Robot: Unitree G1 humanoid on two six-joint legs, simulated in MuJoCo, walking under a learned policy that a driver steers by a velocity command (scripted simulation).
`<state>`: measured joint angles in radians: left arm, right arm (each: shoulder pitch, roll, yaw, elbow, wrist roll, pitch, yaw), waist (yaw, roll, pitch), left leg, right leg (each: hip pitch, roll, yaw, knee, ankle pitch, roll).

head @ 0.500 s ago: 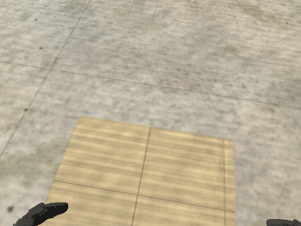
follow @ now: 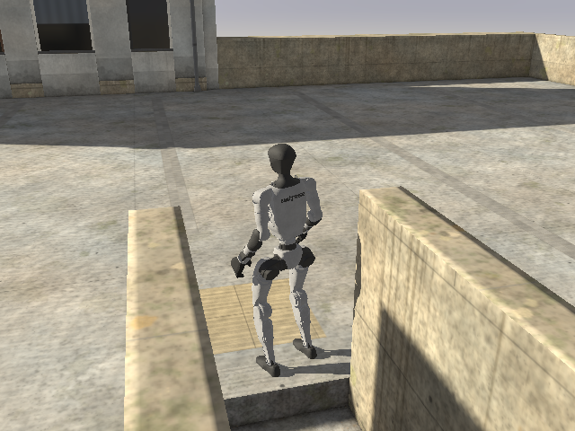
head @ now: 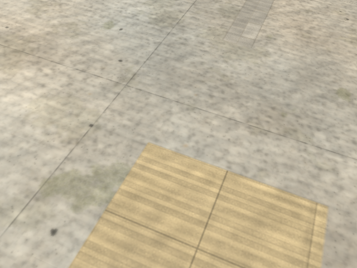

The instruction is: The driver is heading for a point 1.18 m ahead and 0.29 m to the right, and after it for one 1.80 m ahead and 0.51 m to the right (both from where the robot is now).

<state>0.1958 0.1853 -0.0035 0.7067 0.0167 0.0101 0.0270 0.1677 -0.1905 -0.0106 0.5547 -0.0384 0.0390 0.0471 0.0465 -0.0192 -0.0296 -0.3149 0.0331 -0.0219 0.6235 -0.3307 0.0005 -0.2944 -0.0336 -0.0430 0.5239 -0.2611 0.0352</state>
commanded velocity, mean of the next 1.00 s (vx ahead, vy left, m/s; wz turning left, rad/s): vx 0.01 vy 0.00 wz -0.37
